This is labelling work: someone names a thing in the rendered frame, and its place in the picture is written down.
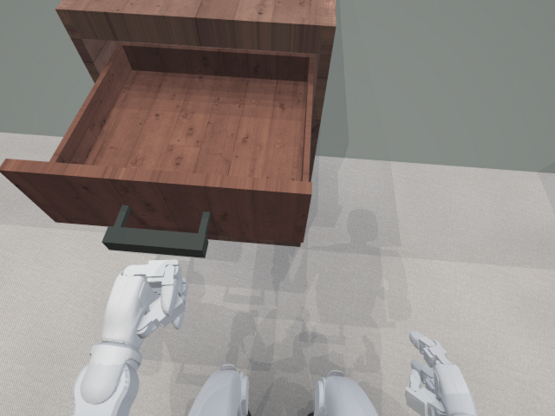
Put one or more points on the robot thigh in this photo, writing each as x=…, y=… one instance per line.
x=341, y=396
x=225, y=393

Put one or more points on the handle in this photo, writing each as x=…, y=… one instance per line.
x=175, y=243

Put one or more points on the robot right hand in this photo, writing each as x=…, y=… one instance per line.
x=446, y=392

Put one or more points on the drawer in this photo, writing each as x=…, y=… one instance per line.
x=173, y=131

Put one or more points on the right robot thigh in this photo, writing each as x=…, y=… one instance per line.
x=341, y=396

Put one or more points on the cabinet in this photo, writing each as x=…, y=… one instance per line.
x=284, y=26

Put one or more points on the robot left hand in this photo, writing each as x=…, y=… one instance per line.
x=157, y=286

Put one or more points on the left robot thigh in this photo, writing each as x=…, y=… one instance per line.
x=225, y=393

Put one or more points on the left robot forearm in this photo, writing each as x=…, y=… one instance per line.
x=109, y=384

